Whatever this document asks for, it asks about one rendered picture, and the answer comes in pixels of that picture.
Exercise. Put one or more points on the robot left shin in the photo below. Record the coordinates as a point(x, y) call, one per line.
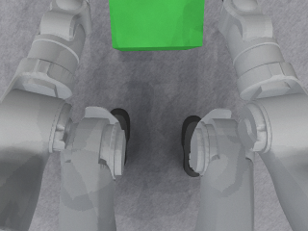
point(91, 111)

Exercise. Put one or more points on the right robot upper arm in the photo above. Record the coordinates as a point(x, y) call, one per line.
point(276, 127)

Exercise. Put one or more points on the robot left forearm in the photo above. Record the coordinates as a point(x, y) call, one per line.
point(56, 50)

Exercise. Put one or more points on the robot right thigh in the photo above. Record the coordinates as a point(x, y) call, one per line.
point(227, 201)

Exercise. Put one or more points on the carton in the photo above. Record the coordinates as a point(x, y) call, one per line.
point(156, 25)

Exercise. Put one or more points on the left robot upper arm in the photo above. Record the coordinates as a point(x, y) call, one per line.
point(32, 126)

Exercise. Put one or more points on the robot right forearm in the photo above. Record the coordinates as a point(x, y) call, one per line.
point(255, 52)

